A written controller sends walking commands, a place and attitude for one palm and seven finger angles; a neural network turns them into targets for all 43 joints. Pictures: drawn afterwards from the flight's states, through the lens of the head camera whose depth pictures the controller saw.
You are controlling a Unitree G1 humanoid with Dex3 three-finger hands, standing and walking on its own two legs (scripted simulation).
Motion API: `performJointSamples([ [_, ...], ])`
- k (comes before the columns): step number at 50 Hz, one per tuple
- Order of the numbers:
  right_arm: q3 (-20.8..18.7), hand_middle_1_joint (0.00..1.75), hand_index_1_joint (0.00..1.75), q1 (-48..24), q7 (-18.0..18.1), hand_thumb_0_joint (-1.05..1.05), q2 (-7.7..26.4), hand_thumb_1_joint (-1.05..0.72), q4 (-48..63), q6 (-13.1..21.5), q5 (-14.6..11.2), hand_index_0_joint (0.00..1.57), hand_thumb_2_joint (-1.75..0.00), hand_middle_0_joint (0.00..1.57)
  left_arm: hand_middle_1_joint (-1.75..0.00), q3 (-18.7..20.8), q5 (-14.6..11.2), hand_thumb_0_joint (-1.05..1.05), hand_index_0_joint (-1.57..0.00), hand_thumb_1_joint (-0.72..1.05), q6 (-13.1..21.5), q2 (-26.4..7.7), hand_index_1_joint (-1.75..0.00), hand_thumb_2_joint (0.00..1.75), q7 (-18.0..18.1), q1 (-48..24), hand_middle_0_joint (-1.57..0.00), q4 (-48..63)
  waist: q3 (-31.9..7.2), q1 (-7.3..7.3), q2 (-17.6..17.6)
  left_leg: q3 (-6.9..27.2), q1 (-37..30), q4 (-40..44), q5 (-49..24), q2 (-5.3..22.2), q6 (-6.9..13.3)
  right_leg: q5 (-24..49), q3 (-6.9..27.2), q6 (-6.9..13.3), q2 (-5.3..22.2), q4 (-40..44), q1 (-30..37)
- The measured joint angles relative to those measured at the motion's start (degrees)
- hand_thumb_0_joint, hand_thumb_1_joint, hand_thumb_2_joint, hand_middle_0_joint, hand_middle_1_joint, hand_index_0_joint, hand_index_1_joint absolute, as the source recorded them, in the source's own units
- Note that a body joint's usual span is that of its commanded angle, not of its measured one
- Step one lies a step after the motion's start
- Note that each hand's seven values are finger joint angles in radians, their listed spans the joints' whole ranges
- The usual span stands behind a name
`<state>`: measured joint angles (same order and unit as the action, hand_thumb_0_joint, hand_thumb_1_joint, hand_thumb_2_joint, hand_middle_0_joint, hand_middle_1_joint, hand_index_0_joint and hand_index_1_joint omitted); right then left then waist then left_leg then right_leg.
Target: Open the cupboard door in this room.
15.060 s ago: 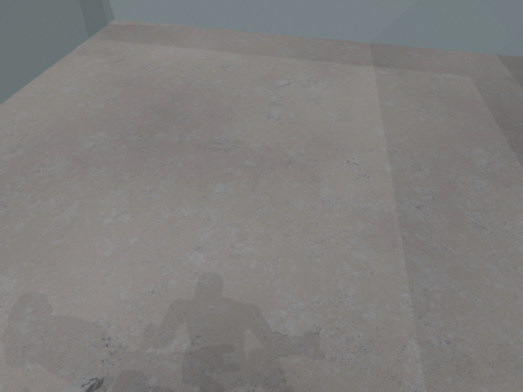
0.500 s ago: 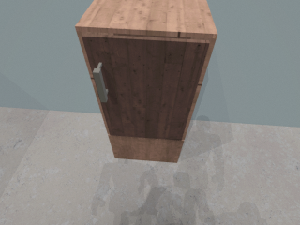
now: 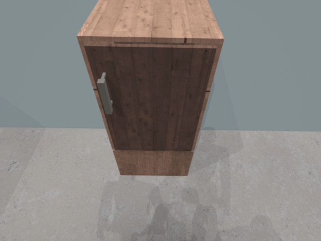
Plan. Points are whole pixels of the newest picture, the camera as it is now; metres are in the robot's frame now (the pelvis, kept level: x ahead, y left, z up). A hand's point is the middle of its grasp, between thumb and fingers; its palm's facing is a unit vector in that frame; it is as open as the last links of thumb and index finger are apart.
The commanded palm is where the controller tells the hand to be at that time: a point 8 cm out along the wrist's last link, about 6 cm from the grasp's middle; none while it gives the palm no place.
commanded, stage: look again from close up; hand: left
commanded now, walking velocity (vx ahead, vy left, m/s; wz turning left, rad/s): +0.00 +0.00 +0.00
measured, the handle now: (106, 94) +0.58 +0.23 +0.00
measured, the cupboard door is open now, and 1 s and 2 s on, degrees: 0 0 0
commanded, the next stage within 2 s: shuffle to correct the standing spot in 0.38 s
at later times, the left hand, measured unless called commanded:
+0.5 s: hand out of the picture +0.01 +0.16 -0.17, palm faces +0.01 -0.98 -0.21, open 7.4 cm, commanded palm none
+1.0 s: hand out of the picture +0.06 +0.16 -0.18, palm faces +0.04 -0.98 -0.21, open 7.4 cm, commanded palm none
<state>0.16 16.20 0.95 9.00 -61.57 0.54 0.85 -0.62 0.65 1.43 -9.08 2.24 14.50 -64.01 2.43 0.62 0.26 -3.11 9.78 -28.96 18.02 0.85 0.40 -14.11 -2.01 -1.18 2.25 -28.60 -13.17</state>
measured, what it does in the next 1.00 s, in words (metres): shifts its weight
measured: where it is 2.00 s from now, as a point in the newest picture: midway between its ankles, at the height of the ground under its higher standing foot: outside the picture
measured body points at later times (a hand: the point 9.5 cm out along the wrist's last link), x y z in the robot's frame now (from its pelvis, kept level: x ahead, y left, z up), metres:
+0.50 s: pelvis +0.00 -0.01 +0.00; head +0.01 -0.03 +0.45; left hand +0.01 +0.22 -0.15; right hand +0.01 -0.24 -0.16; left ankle -0.03 +0.11 -0.74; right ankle +0.01 -0.13 -0.74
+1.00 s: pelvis +0.05 -0.02 +0.00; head +0.08 -0.02 +0.45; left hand +0.06 +0.21 -0.16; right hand +0.04 -0.22 -0.16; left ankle -0.02 +0.11 -0.73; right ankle +0.01 -0.13 -0.73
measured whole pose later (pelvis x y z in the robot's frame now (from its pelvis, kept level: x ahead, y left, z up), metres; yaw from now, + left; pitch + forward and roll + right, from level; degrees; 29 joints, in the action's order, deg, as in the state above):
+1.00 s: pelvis +0.05 -0.02 +0.00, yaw +0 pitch +0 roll +1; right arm 0.1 17.3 3.0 6.6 -62.4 0.7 0.7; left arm 1.7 0.5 0.5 -8.7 2.3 15.4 -61.9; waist 3.6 -0.2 -0.7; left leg -3.8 7.5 -31.3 20.0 1.2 -0.5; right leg -19.2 -2.6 -0.2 2.5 -35.0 -12.9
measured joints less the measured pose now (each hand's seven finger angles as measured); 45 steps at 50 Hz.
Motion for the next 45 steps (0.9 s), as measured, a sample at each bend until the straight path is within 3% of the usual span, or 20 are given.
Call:
performJointSamples([
  [10,0.85,0.30,0.30,2.04,0.19,0.01,0.33,-0.92,1.57,0.30,0.29,0.20,-0.90,0.20,-0.30,0.05,0.00,0.01,-0.20,0.91,-0.86,-0.59,-0.30,0.90,-0.92,0.31,-0.20,1.94,-1.19,-0.16,1.20,-0.35,-0.76,0.22,-0.19,-0.98,0.55,-0.81,0.47,-0.35,0.96,-1.63,-0.13],
  [26,0.81,0.30,0.30,-0.01,0.40,0.01,0.93,-0.90,-0.56,0.62,0.13,0.20,-0.90,0.20,-0.30,0.18,-0.04,0.01,-0.20,0.91,-0.62,0.10,-0.30,0.90,-1.28,0.75,-0.20,0.96,-0.09,-0.59,0.65,-0.11,-1.42,2.75,-1.49,0.08,-0.86,-0.42,0.12,0.99,-0.17,-0.54,-0.16],
  [31,0.65,0.30,0.30,0.70,0.13,0.00,0.86,-0.90,-0.70,0.21,0.48,0.20,-0.90,0.20,-0.30,0.62,0.37,0.01,-0.20,0.91,-0.84,0.47,-0.30,0.90,-1.60,1.80,-0.20,1.00,-0.49,-0.89,0.41,0.24,-0.73,0.05,0.56,0.74,-1.17,-2.42,-0.25,1.61,-0.70,-2.87,-0.63],
  [35,0.38,0.30,0.30,2.03,-0.19,0.00,0.75,-0.90,-0.64,-0.17,0.63,0.20,-0.90,0.20,-0.30,1.31,0.48,0.01,-0.20,0.91,-0.64,0.95,-0.30,0.90,-1.92,3.39,-0.20,1.54,-0.91,-1.00,0.60,1.19,0.86,-4.19,3.73,1.42,-0.24,-4.58,-1.19,1.91,-1.24,-4.75,-0.81],
  [39,0.35,0.30,0.30,3.13,-0.10,0.00,-0.02,-0.91,-0.93,0.63,0.56,0.20,-0.90,0.20,-0.30,2.09,0.50,0.01,-0.20,0.91,-0.69,0.92,-0.30,0.90,-1.94,4.96,-0.20,1.37,-0.99,-1.25,-0.98,0.96,0.01,-4.55,5.13,0.93,-1.36,-6.59,-0.91,1.47,-0.60,-6.37,-0.63],
  [45,0.72,0.30,0.30,3.51,1.38,0.00,-1.56,-0.90,-1.46,1.34,0.05,0.20,-0.90,0.20,-0.30,2.11,0.05,0.01,-0.20,0.91,-1.00,0.87,-0.30,0.90,-0.90,3.56,-0.20,0.57,0.34,-1.34,-1.13,0.01,-2.17,-3.64,5.74,0.53,-0.72,-8.05,-0.74,0.77,-0.05,-6.37,0.94],
])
